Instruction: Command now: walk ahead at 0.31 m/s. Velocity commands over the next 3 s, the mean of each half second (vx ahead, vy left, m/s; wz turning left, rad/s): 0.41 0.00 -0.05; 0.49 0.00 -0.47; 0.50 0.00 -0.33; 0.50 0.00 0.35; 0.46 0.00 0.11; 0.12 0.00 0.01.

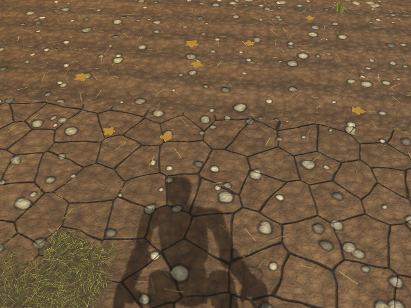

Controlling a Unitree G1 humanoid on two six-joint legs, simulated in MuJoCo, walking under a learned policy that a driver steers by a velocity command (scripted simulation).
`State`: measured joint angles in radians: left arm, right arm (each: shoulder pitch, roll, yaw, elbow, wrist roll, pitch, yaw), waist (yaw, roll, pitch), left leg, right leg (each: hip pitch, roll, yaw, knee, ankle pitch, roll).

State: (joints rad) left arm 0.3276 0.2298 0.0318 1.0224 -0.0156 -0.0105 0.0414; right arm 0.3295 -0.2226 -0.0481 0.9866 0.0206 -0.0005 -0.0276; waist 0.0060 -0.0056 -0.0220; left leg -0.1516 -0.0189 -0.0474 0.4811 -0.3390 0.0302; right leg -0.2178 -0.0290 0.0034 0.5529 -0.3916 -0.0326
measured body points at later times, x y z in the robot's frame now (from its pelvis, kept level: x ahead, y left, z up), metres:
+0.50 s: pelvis +0.24 +0.06 -0.07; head +0.28 +0.06 +0.38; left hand +0.10 +0.31 -0.19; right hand +0.51 -0.15 -0.13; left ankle +0.46 +0.22 -0.76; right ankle -0.03 -0.13 -0.74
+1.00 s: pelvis +0.56 +0.09 -0.20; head +0.58 +0.07 +0.25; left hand +0.84 +0.26 -0.27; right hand +0.48 -0.17 -0.35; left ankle +0.44 +0.25 -0.92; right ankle +0.68 -0.05 -0.89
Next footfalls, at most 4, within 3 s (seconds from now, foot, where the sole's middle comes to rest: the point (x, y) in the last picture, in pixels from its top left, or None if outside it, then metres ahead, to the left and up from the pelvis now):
0.58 left None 0.48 0.24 -0.95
1.06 right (230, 280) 0.73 -0.06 -0.95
1.64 left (221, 200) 1.12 -0.03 -0.95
2.12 right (275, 165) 1.33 -0.30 -0.95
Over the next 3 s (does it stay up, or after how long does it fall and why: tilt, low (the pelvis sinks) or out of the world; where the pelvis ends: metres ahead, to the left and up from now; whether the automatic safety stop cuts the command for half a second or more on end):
stays up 1.49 -0.20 -0.18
